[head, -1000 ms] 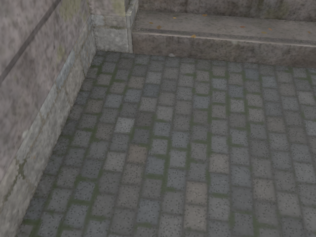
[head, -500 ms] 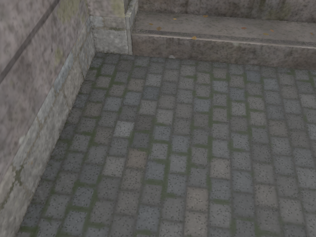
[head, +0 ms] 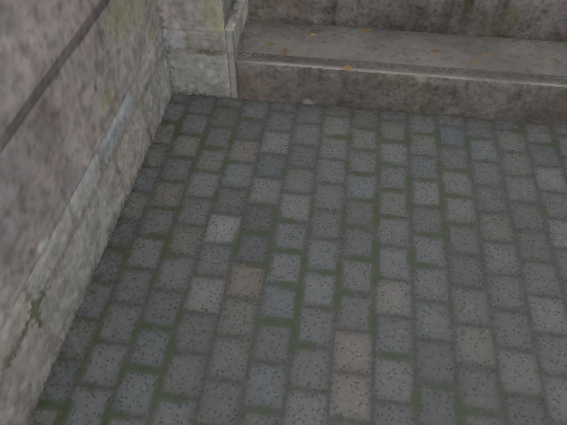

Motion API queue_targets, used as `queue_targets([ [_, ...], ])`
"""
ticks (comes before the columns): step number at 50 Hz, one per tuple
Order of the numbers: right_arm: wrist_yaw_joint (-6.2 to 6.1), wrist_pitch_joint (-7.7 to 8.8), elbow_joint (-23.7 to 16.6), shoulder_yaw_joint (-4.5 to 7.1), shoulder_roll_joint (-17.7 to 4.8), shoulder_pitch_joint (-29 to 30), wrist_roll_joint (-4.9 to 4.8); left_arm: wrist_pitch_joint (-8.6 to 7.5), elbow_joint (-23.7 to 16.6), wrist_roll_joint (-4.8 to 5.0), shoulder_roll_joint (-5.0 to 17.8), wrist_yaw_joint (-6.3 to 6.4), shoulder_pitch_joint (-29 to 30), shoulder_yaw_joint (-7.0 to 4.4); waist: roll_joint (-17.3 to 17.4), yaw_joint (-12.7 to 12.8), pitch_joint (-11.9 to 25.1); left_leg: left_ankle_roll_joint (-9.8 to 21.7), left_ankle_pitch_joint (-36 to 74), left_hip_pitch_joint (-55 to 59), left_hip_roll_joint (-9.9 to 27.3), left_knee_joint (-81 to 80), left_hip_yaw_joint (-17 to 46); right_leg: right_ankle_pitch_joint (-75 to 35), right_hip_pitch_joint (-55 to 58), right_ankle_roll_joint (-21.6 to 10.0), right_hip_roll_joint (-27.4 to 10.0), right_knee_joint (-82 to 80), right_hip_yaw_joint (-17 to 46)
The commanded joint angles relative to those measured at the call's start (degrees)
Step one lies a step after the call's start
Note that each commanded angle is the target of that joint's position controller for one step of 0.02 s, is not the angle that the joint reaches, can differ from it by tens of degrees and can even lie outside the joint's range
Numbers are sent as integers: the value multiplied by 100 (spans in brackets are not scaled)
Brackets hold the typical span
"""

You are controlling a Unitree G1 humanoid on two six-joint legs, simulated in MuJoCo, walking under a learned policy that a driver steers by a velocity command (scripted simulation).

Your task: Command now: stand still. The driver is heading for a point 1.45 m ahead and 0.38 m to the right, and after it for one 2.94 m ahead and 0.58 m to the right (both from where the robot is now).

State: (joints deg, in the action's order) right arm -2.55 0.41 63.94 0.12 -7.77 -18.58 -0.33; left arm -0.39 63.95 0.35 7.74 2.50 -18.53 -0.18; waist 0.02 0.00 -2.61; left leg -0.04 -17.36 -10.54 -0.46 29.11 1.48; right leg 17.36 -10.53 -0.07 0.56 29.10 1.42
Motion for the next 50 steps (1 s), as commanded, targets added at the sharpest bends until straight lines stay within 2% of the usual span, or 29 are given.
queue_targets([
  [1, -13, 22, -33, 59, -407, -489, 2, -21, -33, -2, 407, 14, -488, -58, 4, 0, -295, 100, 896, -234, 15, -500, -14, -900, -232, -96, -24, -503, -5],
  [30, -9, 61, -77, 51, -350, -669, -2, -60, -73, 3, 353, 11, -668, -47, 4, 0, -282, 126, 703, -382, 38, -524, 8, -703, -381, -116, -48, -524, 14],
  [31, -14, 55, -18, 41, -301, -780, 2, -54, -13, -1, 303, 16, -779, -37, 4, 0, -123, 144, 175, -314, -25, -533, -54, -175, -313, -134, 14, -533, -48],
  [33, -45, 42, -48, 111, -465, -786, -63, -42, -43, 65, 471, 48, -788, -106, 2, 1, -331, 324, -1675, -618, -136, -403, -86, 1679, -617, -315, 123, -407, -76],
  [34, -51, 70, -106, 128, -501, -738, -82, -69, -100, 84, 508, 54, -742, -124, 2, 1, -599, 434, -2285, -886, -51, -419, 42, 2293, -884, -425, 35, -427, 56],
  [36, -25, 215, -181, 128, -444, -753, -133, -213, -172, 133, 457, 28, -764, -124, -4, 3, -856, 593, -2434, -1105, 152, -398, 310, 2450, -1094, -588, -175, -421, 337],
  [38, 25, 360, -228, 143, -441, -795, -150, -355, -210, 150, 463, -21, -832, -141, -17, 11, -806, 687, -2205, -1122, 249, -281, 459, 2246, -1065, -696, -291, -341, 522],
  [41, 108, 527, -346, 138, -406, -767, -183, -507, -260, 189, 511, -98, -1002, -159, -115, 65, -739, 776, -1944, -1252, 203, -45, 478, 2157, -863, -882, -392, -378, 808],
  [43, 164, 649, -506, 110, -327, -547, -197, -593, -225, 224, 656, -139, -1349, -196, -389, 208, -724, 761, -1507, -1703, 40, 502, 250, 2102, -385, -1127, -647, -608, 1352],
  [44, 202, 723, -651, 84, -248, -318, -190, -632, -176, 232, 845, -162, -1641, -245, -717, 307, -672, 716, -1042, -2129, -122, 1092, -21, 1884, 75, -1364, -998, -908, 2011],
  [45, 244, 789, -804, 44, -124, -162, -188, -674, -134, 220, 1153, -178, -1864, -327, -1189, 318, -623, 659, -527, -2700, -200, 1791, -296, 1217, 614, -1698, -1616, -1103, 2955],
  [46, 284, 856, -969, 42, -234, 222, -161, -711, -108, 188, 1149, -191, -2113, -338, -1149, 497, -606, 644, -679, -3399, -147, 2389, -237, 296, 1140, -1922, -1996, -1132, 3525],
  [47, 325, 909, -1192, 61, -382, 706, -162, -738, -46, 114, 1102, -205, -2416, -333, -1148, 701, -567, 610, -1611, -4355, -34, 3219, -14, -554, 1852, -2028, -2299, -1123, 3866],
  [48, 338, 935, -1414, 83, -488, 1089, -206, -740, -15, 62, 1094, -189, -2559, -323, -983, 761, -504, 574, -2015, -5212, 268, 3968, 318, -990, 2443, -1971, -2485, -1030, 3963],
  [49, 342, 925, -1589, 95, -594, 1278, -254, -706, -50, 67, 1089, -138, -2412, -306, -794, 661, -411, 542, -2072, -5699, 561, 4279, 522, -1146, 2691, -1704, -2506, -931, 3656],
  [50, 364, 898, -1717, 76, -598, 1306, -265, -637, -148, 104, 1031, -80, -2080, -271, -663, 491, -402, 523, -1979, -5715, 785, 4094, 523, -1053, 2462, -1384, -2402, -1047, 3136],
])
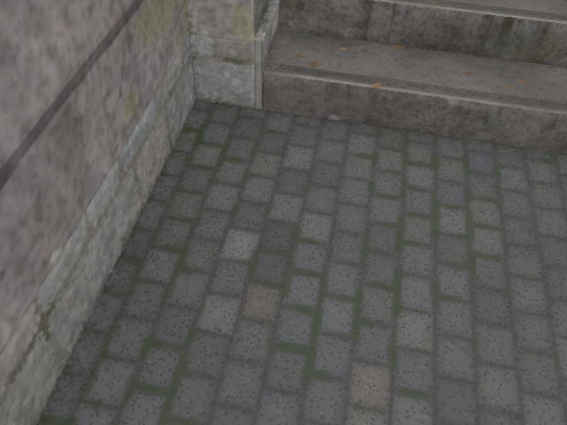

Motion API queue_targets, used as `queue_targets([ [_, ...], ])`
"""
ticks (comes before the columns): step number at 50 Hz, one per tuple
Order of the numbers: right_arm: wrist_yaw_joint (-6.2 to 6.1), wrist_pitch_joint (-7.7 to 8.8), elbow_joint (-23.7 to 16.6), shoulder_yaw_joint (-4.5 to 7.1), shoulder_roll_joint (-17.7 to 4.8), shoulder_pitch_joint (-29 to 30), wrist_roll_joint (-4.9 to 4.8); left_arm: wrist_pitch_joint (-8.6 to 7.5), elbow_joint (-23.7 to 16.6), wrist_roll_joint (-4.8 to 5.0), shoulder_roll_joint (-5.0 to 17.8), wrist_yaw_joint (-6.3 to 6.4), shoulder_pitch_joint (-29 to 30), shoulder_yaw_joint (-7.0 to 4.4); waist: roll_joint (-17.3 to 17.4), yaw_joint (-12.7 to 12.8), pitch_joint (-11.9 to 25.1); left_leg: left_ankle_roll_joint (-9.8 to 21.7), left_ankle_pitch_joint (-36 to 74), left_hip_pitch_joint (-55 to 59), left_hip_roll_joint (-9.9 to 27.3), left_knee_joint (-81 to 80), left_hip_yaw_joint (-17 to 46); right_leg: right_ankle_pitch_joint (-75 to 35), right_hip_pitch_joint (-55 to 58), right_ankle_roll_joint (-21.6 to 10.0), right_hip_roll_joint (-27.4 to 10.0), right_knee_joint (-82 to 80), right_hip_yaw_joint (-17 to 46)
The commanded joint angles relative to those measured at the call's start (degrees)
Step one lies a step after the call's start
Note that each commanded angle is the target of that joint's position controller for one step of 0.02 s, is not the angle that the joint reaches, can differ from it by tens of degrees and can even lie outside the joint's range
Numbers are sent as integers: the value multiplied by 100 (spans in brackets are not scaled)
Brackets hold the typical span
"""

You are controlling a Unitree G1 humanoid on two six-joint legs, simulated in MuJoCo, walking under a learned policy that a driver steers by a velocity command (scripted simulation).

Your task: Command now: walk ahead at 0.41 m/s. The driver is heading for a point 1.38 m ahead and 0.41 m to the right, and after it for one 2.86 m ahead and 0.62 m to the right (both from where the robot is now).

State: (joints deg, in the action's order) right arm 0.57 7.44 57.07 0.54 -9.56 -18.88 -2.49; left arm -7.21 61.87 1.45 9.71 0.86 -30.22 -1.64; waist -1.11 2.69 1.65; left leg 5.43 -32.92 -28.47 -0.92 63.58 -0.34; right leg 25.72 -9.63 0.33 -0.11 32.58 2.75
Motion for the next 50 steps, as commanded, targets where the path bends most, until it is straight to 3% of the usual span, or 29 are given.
queue_targets([
  [1, 85, 161, -1102, -4, -364, 1286, -24, 132, -104, 29, 757, 134, -440, -80, -435, 31, -880, -61, -157, -3398, 969, -23, 614, -1534, 1722, -1116, -2104, -1678, 2436],
  [2, 150, 125, -1086, -59, -279, 1128, 25, 215, -347, 43, 824, 170, 217, -70, -301, -214, -880, -124, 581, -2012, 958, -1129, 401, -967, 559, -854, -1685, -1971, 1713],
  [3, 215, 82, -897, -61, -245, 715, 87, 258, -515, 49, 1063, 168, 650, -118, -296, -423, -647, -248, 1767, 107, 573, -1918, -81, -712, -849, -673, -1092, -2103, 937],
  [4, 208, -5, -622, 70, -432, 154, 76, 266, -538, -15, 1305, 141, 593, -173, -410, -622, -419, -422, 2622, 1596, 130, -1897, -489, -602, -1609, -657, -919, -2124, 641],
  [5, 140, -127, -405, 247, -735, -415, 30, 255, -545, -86, 1418, 109, 602, -176, -512, -935, -300, -478, 2505, 2314, -86, -1769, -662, -1125, -1783, -585, -795, -1760, 392],
  [6, 59, -205, -285, 386, -944, -915, 29, 234, -537, -74, 1351, 79, 649, -145, -487, -1291, -139, -445, 2198, 2774, -192, -1881, -794, -2061, -1707, -472, -644, -968, 132],
  [7, -18, -229, -176, 491, -1123, -1462, 26, 215, -548, -60, 1099, 72, 681, -72, -110, -1662, -15, -331, 1854, 3167, -172, -2343, -754, -2827, -1656, -240, -395, 416, -146],
  [8, -59, -252, -30, 558, -1661, -2090, 180, 183, -713, -237, 532, 72, 634, 66, 1538, -1665, 29, 49, 911, 3279, 1044, -3383, 1309, -1094, -2372, 68, 20, 3019, -356],
  [9, 27, -149, -175, 378, -1680, -1940, 318, 35, -707, -140, -288, 30, -508, 212, 2648, -815, 554, 829, 459, 3484, 2177, -5150, 4643, 873, -3038, -41, 572, 4841, 443],
  [10, 145, -49, -213, 345, -1535, -1351, 206, -50, -785, 173, -37, 2, -538, 159, 1925, -496, 147, 1055, -1003, 3006, 2563, -6026, 5777, 215, -3603, -172, 297, 5588, 572],
  [11, 201, 19, -351, 276, -1296, -671, 157, -76, -992, 236, 282, -2, 177, 132, 1168, -476, -513, 905, -923, 2311, 2478, -5802, 4892, -409, -3831, -353, -89, 5617, 398],
  [12, 220, 24, -479, 211, -1138, -32, 209, -25, -1092, 109, 473, 39, 686, 90, 490, -386, -702, 696, 145, 1610, 2153, -5475, 3648, -1062, -3560, -440, -439, 5283, 303],
  [13, 227, 18, -476, 161, -1021, 186, 309, 70, -1004, 6, 616, 86, 661, 2, 411, -209, -611, 508, 906, 1222, 1693, -5363, 2669, -1422, -3091, -453, -661, 4813, 316],
  [15, 193, 7, -340, 63, -686, 13, 393, 238, -879, -30, 836, 44, 369, -123, 810, -19, -467, 490, 1988, 1249, 1202, -5435, 1599, -1711, -2633, -496, -729, 4079, 234],
  [16, 165, 14, -251, 27, -630, -184, 367, 279, -854, -42, 855, 29, 411, -160, 729, -16, -460, 546, 2417, 1394, 1123, -5505, 1317, -1835, -2660, -489, -692, 3900, 124],
  [20, 71, -24, -85, 99, -986, -811, 273, 235, -1266, -151, 618, -20, 1550, -143, 215, -252, -549, 689, 2901, 2373, 1396, -5788, 1246, -2493, -3766, -335, -748, 2879, 65],
  [24, -41, -116, 9, 126, -975, -1147, 215, 165, -1538, -126, 647, -97, 2270, -179, 326, -383, -587, 441, 3419, 2902, 1424, -5790, 949, -3093, -4096, -146, -655, 1826, 16],
  [32, -129, -223, 191, 142, -1023, -1571, 275, 78, -2012, -25, 432, -378, 3610, -37, 596, -730, -1078, 235, 4407, 3446, 1409, -5514, 76, -3103, -3723, -236, -206, 341, -564],
  [34, -106, -268, 172, 146, -1096, -1436, 295, 35, -2071, -5, 483, -461, 3556, -45, 791, -607, -986, 237, 5531, 3579, 1425, -5095, -199, -2666, -3310, -410, -6, 213, -755],
  [36, -128, -290, 86, 173, -1278, -1232, 317, 17, -2082, -39, 645, -504, 3299, -119, 1024, -340, -584, 175, 7855, 3648, 1505, -4285, -374, -2023, -2441, -660, 401, 309, -1072],
  [38, -148, -330, -98, 180, -1387, -832, 386, 55, -1637, 4, 1184, -490, 1609, -384, 1208, 554, 212, 1, 8752, 3211, 1387, -2335, -521, -2248, -377, -1066, 645, -192, -996],
  [39, -136, -237, -293, 157, -1421, -575, 383, 128, -1360, -44, 1623, -404, 506, -545, 745, 1019, 771, -194, 7039, 1771, 1116, -593, -603, -2286, 1450, -1410, -66, -335, 171],
  [40, -28, -9, -500, -100, -464, -1157, 457, 190, -1316, -169, 2116, -346, 271, -589, -979, 255, 1401, -463, 751, -589, -159, 1754, -234, -2471, 3298, -2336, -1645, -405, 3305],
  [41, 75, 265, -506, -37, -843, -1153, 147, 183, -1303, -235, 1685, -301, 286, -511, -967, 383, 1989, -347, 299, -1340, -219, 2827, 881, -2187, 3638, -2831, -2048, -1301, 4749],
  [42, 79, 366, -844, 56, -1282, -420, 6, 130, -1364, -187, 1246, -293, 767, -429, -714, 318, 1066, -204, 750, -1712, 96, 2586, 946, -2319, 2866, -2411, -1753, -1510, 3801],
  [43, 29, 367, -1072, 102, -1435, 126, 35, 111, -1546, -106, 1045, -313, 1335, -335, -137, 101, 588, -204, 1231, -1526, 356, 2051, 845, -2953, 1855, -2146, -1502, -1658, 2864],
  [44, -42, 298, -1104, 154, -1326, 309, 129, 104, -1665, -70, 878, -367, 1699, -259, 491, -201, 275, -243, 1392, -1164, 536, 1505, 755, -3063, 936, -1945, -1208, -1775, 2345],
  [47, -94, 34, -1256, 200, -1099, 109, 288, 126, -1760, -60, 992, -296, 1827, -243, 242, -601, -83, -489, 1537, -559, 781, 471, 604, -3272, -321, -1869, -835, -2169, 1699],
  [50, -117, -7, -1628, 116, -843, 939, 417, 196, -1640, -45, 1225, -122, 1339, -330, 6, -386, -303, -761, 2317, -566, 638, -954, 370, -2990, -711, -1787, -563, -2408, 1332],
])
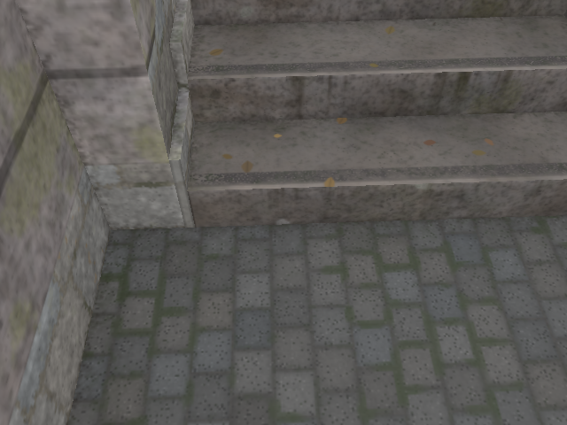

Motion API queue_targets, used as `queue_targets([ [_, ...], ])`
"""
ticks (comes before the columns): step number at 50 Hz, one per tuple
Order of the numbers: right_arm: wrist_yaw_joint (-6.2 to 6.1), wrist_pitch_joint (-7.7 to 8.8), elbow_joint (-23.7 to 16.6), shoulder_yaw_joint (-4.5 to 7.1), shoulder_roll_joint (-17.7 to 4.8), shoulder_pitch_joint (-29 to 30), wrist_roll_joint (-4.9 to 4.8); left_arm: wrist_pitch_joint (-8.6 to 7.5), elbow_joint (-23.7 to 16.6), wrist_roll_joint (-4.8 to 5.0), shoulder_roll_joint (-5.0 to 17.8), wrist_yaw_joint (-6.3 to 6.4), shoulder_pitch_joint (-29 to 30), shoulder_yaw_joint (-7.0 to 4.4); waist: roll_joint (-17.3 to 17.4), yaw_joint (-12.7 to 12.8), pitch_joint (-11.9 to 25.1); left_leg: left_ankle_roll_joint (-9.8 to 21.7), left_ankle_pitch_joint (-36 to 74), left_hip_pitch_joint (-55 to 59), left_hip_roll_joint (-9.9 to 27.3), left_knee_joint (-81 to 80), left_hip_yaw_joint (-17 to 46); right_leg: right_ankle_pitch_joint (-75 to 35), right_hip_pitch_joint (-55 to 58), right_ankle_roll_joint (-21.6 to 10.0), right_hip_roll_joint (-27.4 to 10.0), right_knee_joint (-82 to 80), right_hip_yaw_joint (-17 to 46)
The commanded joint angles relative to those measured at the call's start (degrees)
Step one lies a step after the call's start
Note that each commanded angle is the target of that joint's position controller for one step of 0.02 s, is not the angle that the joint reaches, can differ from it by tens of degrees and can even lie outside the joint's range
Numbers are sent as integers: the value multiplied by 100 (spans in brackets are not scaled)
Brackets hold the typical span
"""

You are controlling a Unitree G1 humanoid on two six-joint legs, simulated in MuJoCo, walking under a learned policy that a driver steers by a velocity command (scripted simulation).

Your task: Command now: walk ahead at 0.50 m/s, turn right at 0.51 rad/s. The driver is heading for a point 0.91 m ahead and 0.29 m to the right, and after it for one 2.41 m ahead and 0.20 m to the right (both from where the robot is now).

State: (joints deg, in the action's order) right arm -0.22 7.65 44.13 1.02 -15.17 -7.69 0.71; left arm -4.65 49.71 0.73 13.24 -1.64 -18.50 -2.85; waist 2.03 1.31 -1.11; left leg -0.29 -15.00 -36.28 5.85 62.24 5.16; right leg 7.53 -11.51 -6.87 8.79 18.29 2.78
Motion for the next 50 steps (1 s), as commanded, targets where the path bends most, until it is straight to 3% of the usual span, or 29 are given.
queue_targets([
  [1, -28, -15, -394, 50, -273, 140, 64, -32, -416, 77, 943, 205, 17, -246, -332, -159, -143, -253, 867, 212, -146, -1383, -225, -973, -583, -978, -1354, -943, 1246],
  [5, -40, -31, -580, 71, -325, 926, -39, 45, -537, 166, 1160, 222, -140, -326, -546, 188, -96, -362, 2029, 1077, -547, -2829, -366, -572, -768, -606, -1204, -670, 1192],
  [8, -63, -14, -708, 176, -537, 1152, -95, 67, -513, 249, 1042, 208, -291, -325, -793, 185, -129, -293, 1746, 1154, -551, -3434, -94, -45, -62, -464, -1457, -415, 1781],
  [10, -52, 31, -598, 297, -792, 797, -104, 47, -584, 239, 986, 265, -226, -351, -1044, -5, -46, -92, 1316, 1287, -484, -3800, 54, -412, 634, -350, -1588, 38, 2024],
  [12, -76, 67, -287, 477, -1096, -365, -76, 49, -712, 155, 747, 233, -82, -266, -901, -640, 809, 333, 1339, 3058, -186, -3870, 217, -956, 460, -97, -1207, 1516, 1817],
  [13, -111, 12, -140, 568, -1452, -1353, -4, 21, -851, -11, 334, 199, -305, -125, 20, -832, 1805, 661, 1294, 4683, 850, -3497, 1176, 593, -437, 90, -715, 3205, 1197],
  [14, -43, -39, 50, 616, -1599, -1757, 112, -24, -1018, 268, 202, 210, -1064, -54, 2113, -408, 2338, 1496, -332, 6027, 2090, -4213, 3992, 2903, -2358, 236, -150, 4800, 963],
  [15, -32, -61, -158, 492, -976, -1252, 91, 7, -817, 317, 857, 271, -944, -160, 1123, -431, 1738, 1307, -1320, 5487, 1938, -4328, 3816, 2409, -3014, 289, -722, 5570, 1138],
  [16, -71, -96, -245, 449, -785, -950, 30, 14, -930, 231, 1029, 280, -327, -195, 680, -530, 876, 1046, -957, 4709, 1649, -4487, 2794, 1832, -3201, 349, -907, 5657, 854],
  [17, -53, -137, -266, 401, -638, -619, 29, 26, -912, 198, 997, 302, -113, -208, 212, -450, 506, 856, 17, 4097, 1304, -4577, 2003, 1357, -2989, 439, -1091, 5460, 668],
  [18, -62, -160, -138, 383, -684, -619, 45, 7, -1031, 147, 989, 259, 95, -200, 108, -376, 262, 801, 559, 3779, 1079, -4686, 1527, 1076, -2938, 523, -1216, 5282, 549],
  [20, -43, -146, 31, 371, -580, -705, 67, 61, -1111, 256, 741, 174, 37, -158, 418, -297, 183, 772, 1052, 3448, 819, -4899, 871, 786, -2669, 610, -1378, 5064, 416],
  [22, -20, -128, 265, 398, -516, -915, -45, 151, -1255, 320, 511, 186, 203, -124, 446, -302, 6, 824, 1594, 3370, 770, -5000, 355, 644, -2929, 632, -1463, 4813, 285],
  [26, -109, -152, 458, 459, -721, -1017, -3, 233, -1666, 276, 406, 164, 789, -65, 264, -302, -191, 882, 2063, 3346, 922, -5120, -165, -62, -3386, 680, -1590, 3945, 258],
  [29, -52, -151, 502, 409, -762, -1160, 45, 194, -1852, 226, 308, 61, 1331, -10, 200, -475, -340, 782, 2317, 3271, 735, -5154, -821, -879, -3079, 590, -1523, 3093, -72],
  [32, -38, -162, 592, 391, -816, -1451, -128, 199, -2062, 242, 282, -59, 1812, 13, 213, -587, -580, 762, 2412, 3594, 999, -5148, -971, -817, -3057, 377, -1393, 2592, -333],
  [33, -32, -212, 617, 428, -1002, -1396, -144, 211, -2085, 196, 298, -84, 1854, 5, 172, -575, -622, 718, 2664, 3770, 1035, -5091, -1131, -673, -3036, 267, -1395, 2415, -440],
  [34, 28, -192, 640, 346, -742, -1429, 62, 347, -2014, -625, 464, -206, 1833, -32, 175, -340, -695, 516, 3283, 3431, 885, -5019, -1482, -412, -2392, 78, -1096, 2129, -911],
  [35, 38, -182, 666, 367, -829, -1537, 20, 388, -1958, -633, 477, -237, 1703, -85, 388, -311, -516, 454, 4444, 3343, 873, -4634, -1613, -227, -1702, -59, -813, 2162, -1122],
  [36, 28, -191, 665, 412, -1061, -1513, -1, 389, -1799, -563, 594, -225, 1204, -148, 518, 2, -164, 417, 5451, 3459, 855, -3857, -1745, 135, -1115, -200, -553, 2163, -1155],
  [37, 12, -220, 600, 466, -1261, -1412, -42, 362, -1500, -511, 716, -192, 364, -227, 478, 443, 332, 396, 5814, 3337, 833, -2742, -1817, 229, -199, -337, -319, 1960, -1117],
  [38, -22, -230, 596, 441, -1191, -1500, -11, 326, -1178, -546, 915, -124, -537, -320, 188, 887, 871, 271, 4842, 2684, 797, -1264, -1855, 347, 1042, -442, -320, 1648, -711],
  [39, 41, -267, 375, 347, -586, -1873, 131, 319, -1045, -467, 1320, -28, -542, -406, -949, 430, 1374, 161, -536, 1495, 242, 626, -1773, 166, 1985, -496, -1697, 1584, 1088],
  [40, 112, -276, -13, 299, -455, -2295, -51, 324, -1334, -371, 1899, -12, -330, -489, -1587, 107, 2367, -19, -2011, 49, -529, 2207, -796, 71, 3041, -1452, -2890, 493, 4399],
  [41, 119, -249, -134, 354, -780, -1474, -34, 368, -1173, -298, 1690, 42, -399, -501, -544, 418, 1864, 31, -1198, -640, -310, 2098, -211, 510, 2763, -1300, -2664, -102, 4124],
  [42, 80, -216, -240, 276, -667, -1126, -75, 324, -1006, -302, 1512, 116, -143, -417, -536, 234, 1000, 82, -562, -675, -98, 1704, -271, 213, 1955, -1146, -2523, -158, 3202],
  [43, 27, -212, -189, 241, -586, -1078, 22, 293, -929, -295, 1170, 117, 124, -322, -286, 37, 521, 69, -227, -370, 115, 1221, -306, -441, 1147, -958, -2275, -253, 2601],
  [46, 33, -502, -120, 233, -567, -1310, 189, 177, -821, -203, 864, 80, 258, -198, -388, -314, 364, -68, -249, 560, 216, 514, -280, -1465, 159, -797, -1732, -511, 1686],
  [50, 105, -578, -209, 217, -434, -877, 225, 109, -601, -181, 1053, 43, -135, -248, -313, -176, 106, -157, 442, 198, 117, -367, -435, -1776, 178, -659, -1447, -668, 1314],
])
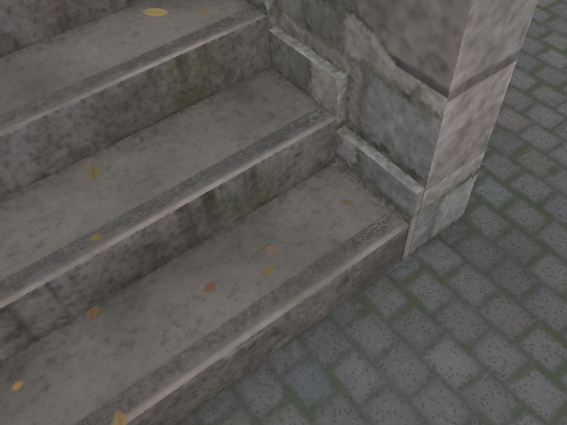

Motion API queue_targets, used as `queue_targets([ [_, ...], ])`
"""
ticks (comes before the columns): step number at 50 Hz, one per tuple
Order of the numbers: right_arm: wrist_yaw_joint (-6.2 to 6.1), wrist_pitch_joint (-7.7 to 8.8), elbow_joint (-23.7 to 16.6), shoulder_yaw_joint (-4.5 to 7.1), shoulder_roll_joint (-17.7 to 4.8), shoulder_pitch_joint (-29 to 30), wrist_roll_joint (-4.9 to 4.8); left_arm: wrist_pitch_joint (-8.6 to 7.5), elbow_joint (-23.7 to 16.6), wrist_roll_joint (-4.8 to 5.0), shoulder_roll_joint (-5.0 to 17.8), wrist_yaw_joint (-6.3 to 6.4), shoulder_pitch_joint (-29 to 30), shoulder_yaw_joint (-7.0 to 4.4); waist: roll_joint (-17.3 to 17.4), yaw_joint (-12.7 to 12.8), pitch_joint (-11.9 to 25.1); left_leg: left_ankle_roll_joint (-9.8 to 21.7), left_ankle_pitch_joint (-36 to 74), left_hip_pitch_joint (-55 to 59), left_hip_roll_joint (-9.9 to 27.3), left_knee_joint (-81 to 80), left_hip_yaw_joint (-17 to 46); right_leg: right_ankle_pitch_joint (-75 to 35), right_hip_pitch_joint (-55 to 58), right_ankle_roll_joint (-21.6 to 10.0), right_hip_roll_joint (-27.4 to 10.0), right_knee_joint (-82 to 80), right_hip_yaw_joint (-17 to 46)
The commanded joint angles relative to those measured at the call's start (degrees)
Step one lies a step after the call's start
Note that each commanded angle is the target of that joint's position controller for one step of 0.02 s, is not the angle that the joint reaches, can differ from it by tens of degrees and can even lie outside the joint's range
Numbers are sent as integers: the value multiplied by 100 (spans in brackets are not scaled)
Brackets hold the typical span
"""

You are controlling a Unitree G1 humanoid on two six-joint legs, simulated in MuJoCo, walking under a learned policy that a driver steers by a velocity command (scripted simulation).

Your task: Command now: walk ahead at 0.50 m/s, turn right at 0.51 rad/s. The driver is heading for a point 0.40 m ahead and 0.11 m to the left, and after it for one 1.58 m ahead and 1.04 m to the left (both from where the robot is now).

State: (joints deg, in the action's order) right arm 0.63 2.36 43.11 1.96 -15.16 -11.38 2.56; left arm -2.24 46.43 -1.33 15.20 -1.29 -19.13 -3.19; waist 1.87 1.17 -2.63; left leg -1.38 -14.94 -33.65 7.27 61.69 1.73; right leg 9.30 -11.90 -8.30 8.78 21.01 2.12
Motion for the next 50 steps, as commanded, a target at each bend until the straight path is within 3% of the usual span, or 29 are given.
queue_targets([
  [1, 35, -48, -165, 124, -437, -277, 33, -133, -206, 43, 859, 6, -222, -215, -380, -58, 190, -54, 703, -233, -49, -589, -127, -1909, 343, -418, -1425, -999, 1372],
  [4, 57, -41, -308, 93, -457, 448, -32, -152, -8, 97, 796, 43, -597, -184, -543, 240, 38, -44, 1406, -537, -121, -1387, -179, -1873, 760, -172, -1424, -1122, 1321],
  [10, 139, 100, -483, -33, -411, 1393, -126, -214, 335, 18, 860, 147, -1033, -133, -536, 554, -212, 114, 1904, -79, -506, -2794, -377, -2587, 1222, -59, -1513, -982, 1240],
  [13, 118, 210, -396, -3, -577, 1115, -101, -245, 427, 22, 987, 228, -832, -138, -608, 240, -169, 407, 1418, 736, -663, -3314, -274, -3474, 1429, -40, -1709, -752, 1301],
  [15, -19, 230, -50, 97, -806, 56, -172, -246, 499, -8, 1050, 259, -642, -128, -454, -279, 325, 633, 839, 1762, -1023, -3439, -468, -5271, 1690, 52, -1611, 376, 1128],
  [16, -100, 288, 170, 93, -804, -700, -119, -241, 479, 19, 1031, 257, -470, -95, -361, -679, 682, 772, 1399, 2660, -836, -3843, -332, -5343, 1463, 166, -1363, 1402, 906],
  [17, -190, 320, 316, 145, -1101, -1462, -48, -289, 322, 77, 824, 261, -403, -14, 75, -894, 1298, 995, 2256, 3852, 193, -3790, 691, -3686, 704, 291, -1051, 2737, 743],
  [18, -125, 218, 446, 304, -1587, -1550, -54, -218, 438, 283, 395, 267, -1253, 49, 1643, -487, 1765, 2162, 4088, 5156, 1522, -3698, 2880, 985, -1096, 747, 21, 4822, 176],
  [19, -10, 156, 436, 170, -972, -1218, -254, -215, 568, 7, 811, 318, -1074, 25, 555, -248, 1484, 2042, 4762, 4607, 1433, -3997, 3017, 1833, -1383, 665, -200, 5107, 509],
  [20, 40, 175, 370, 100, -759, -809, -301, -242, 559, -28, 762, 303, -705, 16, 193, -138, 924, 1993, 5113, 4039, 1212, -4094, 2303, 1521, -1488, 711, -460, 5017, 476],
  [21, 55, 175, 361, 60, -567, -526, -267, -244, 539, -40, 715, 281, -433, 52, -158, -107, 690, 1901, 5274, 3742, 932, -4197, 1834, 1356, -1593, 759, -622, 4876, 372],
  [22, 26, 181, 382, 33, -537, -449, -292, -209, 451, -81, 681, 265, -135, 52, -117, -99, 421, 1798, 5429, 3413, 691, -4310, 1502, 1258, -1669, 820, -719, 4697, 293],
  [24, 10, 183, 559, 26, -617, -551, -295, -104, 346, -177, 519, 217, -63, 89, 83, 30, 467, 1682, 5787, 2920, 398, -4361, 1141, 1105, -1313, 970, -676, 4390, 138],
  [25, 2, 185, 581, 72, -766, -537, -317, -73, 329, -156, 485, 185, -30, 96, 110, 93, 483, 1641, 5837, 2731, 301, -4385, 1033, 1084, -1241, 985, -695, 4150, 89],
  [27, -27, 156, 537, 147, -979, -409, -218, -70, 343, -88, 436, 190, 96, 134, 203, 114, 597, 1727, 5873, 2461, 282, -4353, 1019, 1060, -1066, 1049, -694, 3623, -16],
  [28, -75, 30, 627, 194, -1038, -402, -265, -86, 159, -28, 492, 241, 352, 140, 467, 192, 562, 1689, 6031, 2240, -29, -4267, 739, 1177, -901, 1058, -696, 3227, -114],
  [29, -80, -52, 610, 199, -997, -404, -216, -74, 154, 14, 499, 277, 470, 156, 535, 153, 649, 1601, 5881, 2150, -146, -4209, 696, 1090, -751, 1047, -652, 2905, -190],
  [32, -15, -190, 577, 287, -1031, -393, -129, 46, 132, 92, 559, 387, 692, 146, 527, -48, 921, 1369, 4275, 1978, -173, -4166, 1026, 604, -349, 979, -638, 2258, -218],
  [35, -14, -280, 589, 321, -979, -365, -142, 206, 99, 106, 587, 485, 873, 167, 511, -87, 648, 1284, 2678, 1740, 12, -4170, 1760, 786, -109, 899, -717, 1681, -55],
  [37, -75, -345, 567, 317, -911, -164, -209, 88, 95, 71, 628, 527, 694, 160, 409, 106, 371, 968, 1822, 1418, -132, -3899, 2105, 228, 459, 756, -831, 335, 79],
  [38, -102, -354, 515, 254, -681, -254, -264, 1, 50, -2, 841, 549, 730, 121, -169, 58, 342, 668, 698, 1171, -455, -3430, 1912, 191, 733, 593, -1547, -484, 695],
  [39, -122, -364, 387, 144, -255, -485, -333, -28, -100, -99, 1296, 542, 1084, 39, -1602, -223, 454, 363, -1306, 528, -1347, -2244, 781, -507, 971, 47, -2984, -984, 2267],
  [40, -244, -233, 249, 360, -1016, -160, -422, 47, -204, -231, 1471, 502, 1320, -96, -1559, -140, 568, 37, -2072, 302, -1250, -685, 495, -1019, 376, -684, -3345, -854, 2596],
  [41, -265, -193, 366, 465, -1336, -362, -419, 61, -356, -166, 1127, 494, 1540, -8, -1118, -248, 612, -101, -1753, 328, -1056, -60, 648, -913, 356, -685, -3124, -744, 2179],
  [42, -284, -254, 504, 502, -1285, -477, -404, 39, -415, -73, 835, 464, 1734, 71, -859, -317, 519, -218, -1436, 262, -977, 309, 597, -614, 311, -436, -2743, -663, 1584],
  [44, -312, -331, 421, 456, -958, -450, -255, 55, -357, 118, 735, 539, 1722, 106, -926, -331, 359, -418, -1020, 58, -808, 773, 307, -275, 220, -232, -2363, -689, 863],
  [45, -302, -347, 261, 437, -885, -165, -275, 64, -296, 34, 738, 563, 1619, 126, -861, -206, 214, -493, -849, 69, -815, 728, 121, -487, 22, -235, -2182, -714, 554],
  [47, -291, -325, 9, 363, -676, 188, -337, 107, -189, -43, 836, 600, 1409, 101, -870, -48, 283, -631, -665, -24, -723, 213, -56, -907, 293, -368, -2128, -688, 253],
  [50, -157, -294, -219, 228, -500, 455, -340, 261, -171, -23, 1117, 699, 1421, 4, -775, 52, 600, -711, -736, 284, -558, -773, -162, -1223, 657, -507, -2368, -632, 188],
])
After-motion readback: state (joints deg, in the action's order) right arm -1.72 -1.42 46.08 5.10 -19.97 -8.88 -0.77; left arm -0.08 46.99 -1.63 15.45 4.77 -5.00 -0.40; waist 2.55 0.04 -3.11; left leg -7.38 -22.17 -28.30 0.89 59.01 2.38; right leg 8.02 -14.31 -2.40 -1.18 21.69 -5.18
